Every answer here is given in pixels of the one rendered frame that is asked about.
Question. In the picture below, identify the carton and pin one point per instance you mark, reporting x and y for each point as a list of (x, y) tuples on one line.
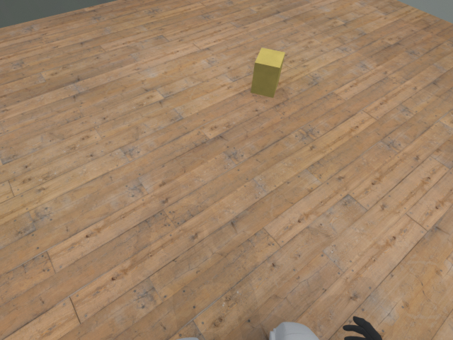
[(266, 73)]

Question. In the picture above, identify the robot right hand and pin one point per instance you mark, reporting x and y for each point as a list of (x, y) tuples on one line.
[(364, 328)]

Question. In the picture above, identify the robot right thigh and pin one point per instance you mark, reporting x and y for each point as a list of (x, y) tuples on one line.
[(292, 331)]

